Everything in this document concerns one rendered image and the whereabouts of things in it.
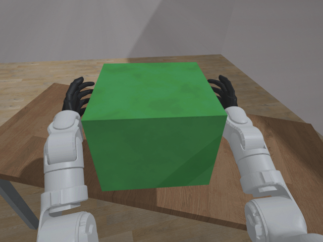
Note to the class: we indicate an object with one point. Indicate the table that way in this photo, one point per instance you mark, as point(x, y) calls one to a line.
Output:
point(295, 149)

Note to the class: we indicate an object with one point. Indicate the robot left forearm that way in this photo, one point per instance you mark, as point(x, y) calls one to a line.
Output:
point(63, 167)

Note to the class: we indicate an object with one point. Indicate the robot right forearm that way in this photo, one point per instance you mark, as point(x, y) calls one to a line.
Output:
point(258, 174)

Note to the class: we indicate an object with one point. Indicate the carton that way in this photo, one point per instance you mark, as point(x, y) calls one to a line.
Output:
point(153, 125)

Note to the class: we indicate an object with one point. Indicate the right robot hand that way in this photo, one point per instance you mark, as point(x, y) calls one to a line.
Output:
point(227, 93)

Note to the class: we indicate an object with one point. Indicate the left robot hand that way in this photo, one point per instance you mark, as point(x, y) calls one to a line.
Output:
point(73, 96)

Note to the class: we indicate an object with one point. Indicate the left robot upper arm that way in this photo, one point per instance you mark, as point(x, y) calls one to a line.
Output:
point(75, 227)

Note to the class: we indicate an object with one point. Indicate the right robot upper arm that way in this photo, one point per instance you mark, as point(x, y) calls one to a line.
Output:
point(276, 219)

